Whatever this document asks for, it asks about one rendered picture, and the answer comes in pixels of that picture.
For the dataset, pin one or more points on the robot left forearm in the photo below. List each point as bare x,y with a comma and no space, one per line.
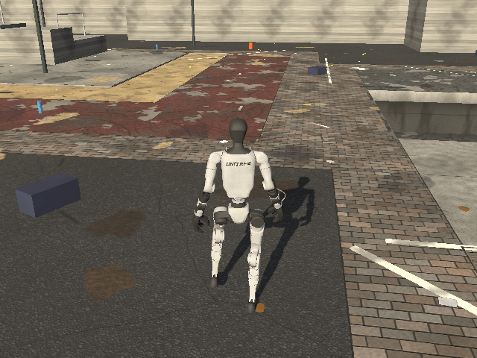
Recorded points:
202,201

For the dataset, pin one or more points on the robot right thigh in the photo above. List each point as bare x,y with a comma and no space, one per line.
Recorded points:
257,224

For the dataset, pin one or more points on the left robot upper arm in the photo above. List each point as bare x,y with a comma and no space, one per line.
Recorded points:
214,158

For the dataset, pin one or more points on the robot left hand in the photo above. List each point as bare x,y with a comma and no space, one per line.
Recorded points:
196,222

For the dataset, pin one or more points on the right robot upper arm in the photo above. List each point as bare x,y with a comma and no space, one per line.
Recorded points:
265,168

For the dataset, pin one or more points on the robot right hand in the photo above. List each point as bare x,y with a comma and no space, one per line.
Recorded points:
275,211

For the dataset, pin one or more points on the robot right forearm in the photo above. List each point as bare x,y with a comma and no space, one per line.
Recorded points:
274,196

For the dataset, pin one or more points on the right robot shin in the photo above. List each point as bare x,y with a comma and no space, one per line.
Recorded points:
253,278

